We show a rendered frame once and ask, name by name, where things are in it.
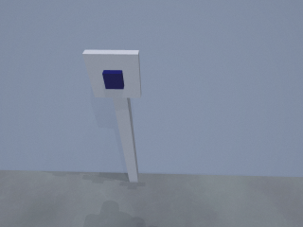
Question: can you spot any button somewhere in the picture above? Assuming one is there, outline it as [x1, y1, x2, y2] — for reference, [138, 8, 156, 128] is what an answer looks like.
[102, 70, 124, 90]

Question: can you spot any panel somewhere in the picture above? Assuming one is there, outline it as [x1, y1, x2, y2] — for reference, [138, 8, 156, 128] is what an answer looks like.
[82, 49, 142, 183]

